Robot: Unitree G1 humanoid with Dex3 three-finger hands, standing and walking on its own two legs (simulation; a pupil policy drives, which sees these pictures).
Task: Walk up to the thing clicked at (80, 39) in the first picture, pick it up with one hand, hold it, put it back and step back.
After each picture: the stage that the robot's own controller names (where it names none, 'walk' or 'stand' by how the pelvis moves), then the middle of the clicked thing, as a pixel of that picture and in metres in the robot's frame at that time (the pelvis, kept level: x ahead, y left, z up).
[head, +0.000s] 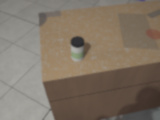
stand; (77, 49) +0.61 +0.07 -0.06
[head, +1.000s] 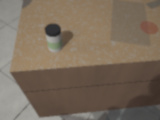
rise first; (54, 38) +0.57 +0.17 -0.02
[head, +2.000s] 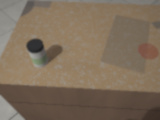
stand; (37, 53) +0.50 +0.23 -0.03
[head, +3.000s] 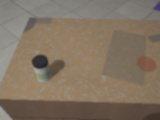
stand; (42, 68) +0.47 +0.22 -0.06
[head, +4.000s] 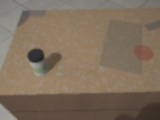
stand; (38, 62) +0.48 +0.23 -0.06
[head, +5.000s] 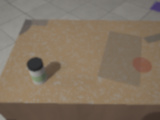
stand; (37, 71) +0.46 +0.23 -0.06
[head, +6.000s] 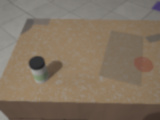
stand; (39, 70) +0.46 +0.23 -0.06
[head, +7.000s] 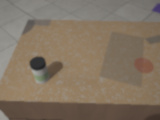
rise first; (40, 70) +0.47 +0.23 -0.06
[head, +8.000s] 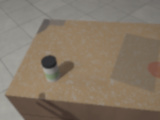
rise first; (51, 69) +0.47 +0.21 -0.06
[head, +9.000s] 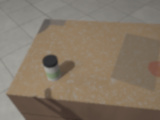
go down; (52, 68) +0.48 +0.21 -0.06
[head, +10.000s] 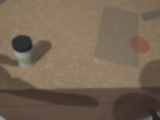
go down; (24, 52) +0.48 +0.19 -0.02
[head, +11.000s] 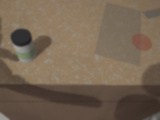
approach; (24, 46) +0.49 +0.20 +0.00
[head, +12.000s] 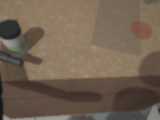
close in; (13, 39) +0.49 +0.21 +0.03
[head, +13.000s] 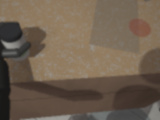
lift; (15, 43) +0.48 +0.20 +0.03
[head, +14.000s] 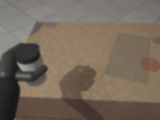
lift; (32, 66) +0.33 +0.18 +0.16
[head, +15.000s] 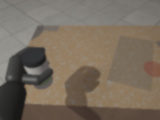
hold; (38, 69) +0.33 +0.16 +0.14
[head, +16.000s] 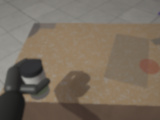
hold; (35, 80) +0.32 +0.18 +0.10
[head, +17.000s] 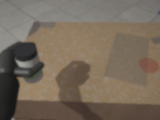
crouch; (29, 63) +0.36 +0.20 +0.13
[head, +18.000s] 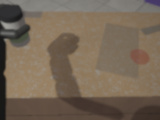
lower; (15, 27) +0.47 +0.22 +0.16
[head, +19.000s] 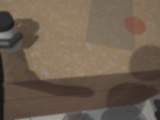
lower; (6, 33) +0.50 +0.20 +0.04
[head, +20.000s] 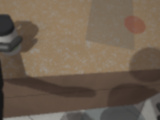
lower; (6, 36) +0.49 +0.21 +0.04
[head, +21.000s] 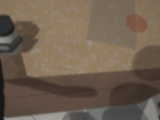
lower; (6, 37) +0.49 +0.21 +0.04
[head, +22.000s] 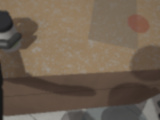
lower; (5, 33) +0.50 +0.21 +0.04
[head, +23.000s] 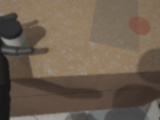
open; (14, 39) +0.48 +0.19 +0.03
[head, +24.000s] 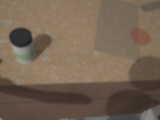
sink last; (23, 46) +0.47 +0.18 +0.02
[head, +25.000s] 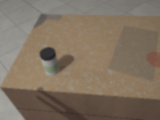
stand; (50, 61) +0.49 +0.21 -0.01
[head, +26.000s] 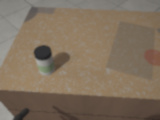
stand; (44, 60) +0.47 +0.19 +0.00
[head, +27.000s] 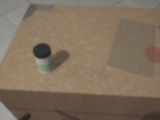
stand; (44, 59) +0.46 +0.19 +0.00
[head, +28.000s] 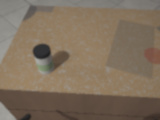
stand; (44, 59) +0.47 +0.20 +0.00
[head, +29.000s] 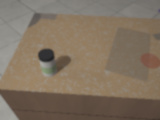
stand; (48, 63) +0.48 +0.19 -0.03
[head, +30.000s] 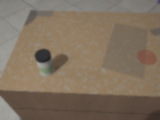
walk; (45, 63) +0.48 +0.20 -0.06
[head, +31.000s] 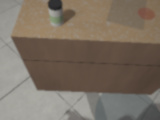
walk; (56, 13) +0.70 +0.18 -0.03
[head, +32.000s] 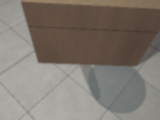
walk; out of the picture +1.04 +0.26 -0.04
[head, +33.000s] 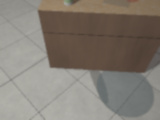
stand; out of the picture +1.12 +0.19 -0.05
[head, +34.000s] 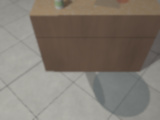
stand; out of the picture +1.11 +0.23 -0.06
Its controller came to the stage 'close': yes
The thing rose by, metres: 0.22
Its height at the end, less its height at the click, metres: +0.00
